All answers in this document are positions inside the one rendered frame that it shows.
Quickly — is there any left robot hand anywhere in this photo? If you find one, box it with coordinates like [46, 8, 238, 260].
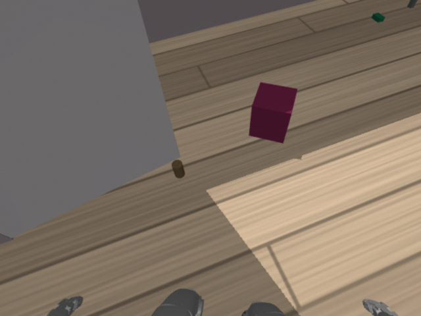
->
[47, 296, 83, 316]

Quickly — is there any right robot hand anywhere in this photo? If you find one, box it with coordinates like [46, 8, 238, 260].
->
[362, 299, 398, 316]

